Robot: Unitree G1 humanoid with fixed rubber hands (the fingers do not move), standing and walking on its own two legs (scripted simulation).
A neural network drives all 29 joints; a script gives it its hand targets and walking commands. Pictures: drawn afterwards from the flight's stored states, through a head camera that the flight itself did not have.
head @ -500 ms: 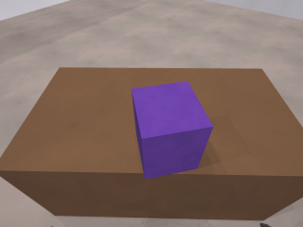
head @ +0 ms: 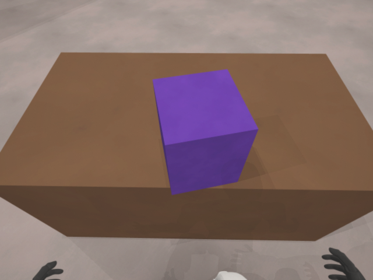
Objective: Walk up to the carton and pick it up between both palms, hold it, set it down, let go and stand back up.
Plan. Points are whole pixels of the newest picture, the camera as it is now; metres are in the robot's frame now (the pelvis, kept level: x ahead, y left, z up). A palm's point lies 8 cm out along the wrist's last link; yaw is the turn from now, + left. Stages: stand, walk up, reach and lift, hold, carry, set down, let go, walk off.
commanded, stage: walk up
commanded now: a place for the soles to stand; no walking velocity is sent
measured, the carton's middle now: (198, 134) +0.48 -0.03 -0.03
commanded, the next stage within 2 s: none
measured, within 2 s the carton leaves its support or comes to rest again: neither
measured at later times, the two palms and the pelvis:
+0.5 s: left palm out of the picture -0.04 +0.29 -0.06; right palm out of the picture +0.00 -0.38 -0.11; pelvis -0.12 -0.06 -0.01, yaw +6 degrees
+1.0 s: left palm out of the picture -0.13 +0.30 -0.07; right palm out of the picture -0.02 -0.33 -0.08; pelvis -0.16 -0.03 +0.00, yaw +3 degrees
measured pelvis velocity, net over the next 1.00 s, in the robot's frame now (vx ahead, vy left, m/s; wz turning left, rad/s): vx -0.16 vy -0.03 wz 0.06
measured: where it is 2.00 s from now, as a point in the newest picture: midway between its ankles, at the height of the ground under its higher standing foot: outside the picture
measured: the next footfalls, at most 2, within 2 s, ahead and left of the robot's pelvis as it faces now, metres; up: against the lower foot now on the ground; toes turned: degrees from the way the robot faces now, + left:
left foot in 0.56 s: -0.16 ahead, +0.07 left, +0.00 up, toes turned +5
right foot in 0.80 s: -0.09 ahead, -0.13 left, +0.00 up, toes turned +0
